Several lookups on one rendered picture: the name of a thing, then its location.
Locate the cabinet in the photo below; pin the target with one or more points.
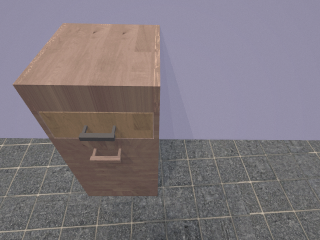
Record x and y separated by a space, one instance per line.
90 67

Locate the drawer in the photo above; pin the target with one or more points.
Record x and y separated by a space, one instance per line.
69 124

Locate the handle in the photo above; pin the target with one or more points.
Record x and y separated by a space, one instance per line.
105 159
97 136

